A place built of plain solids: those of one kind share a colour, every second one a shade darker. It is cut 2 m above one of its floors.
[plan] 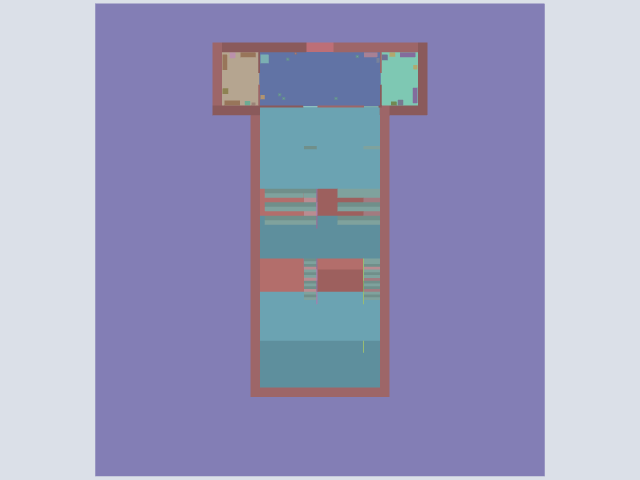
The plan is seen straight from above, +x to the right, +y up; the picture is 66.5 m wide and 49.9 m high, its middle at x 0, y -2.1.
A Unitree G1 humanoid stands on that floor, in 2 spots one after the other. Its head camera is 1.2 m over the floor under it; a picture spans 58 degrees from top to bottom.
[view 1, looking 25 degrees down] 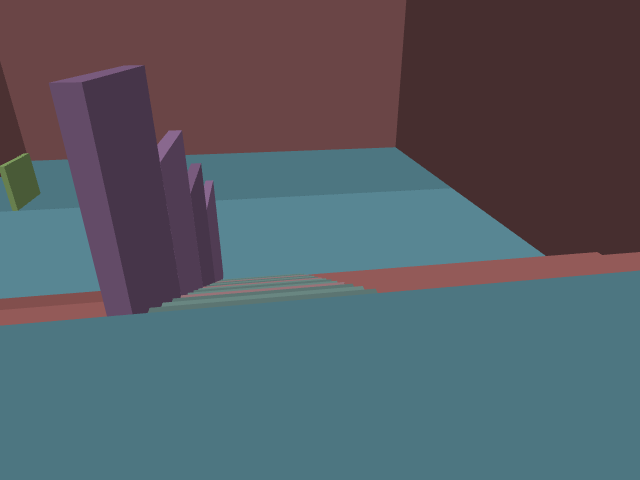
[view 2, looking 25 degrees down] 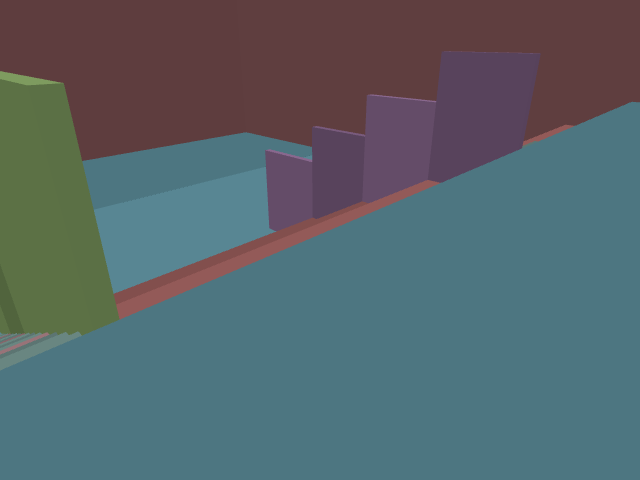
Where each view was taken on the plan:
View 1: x -1.00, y -2.17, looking -99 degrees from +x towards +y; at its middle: floor_gang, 8.61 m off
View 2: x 5.03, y -2.17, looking -136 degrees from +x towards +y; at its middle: floor_gang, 2.84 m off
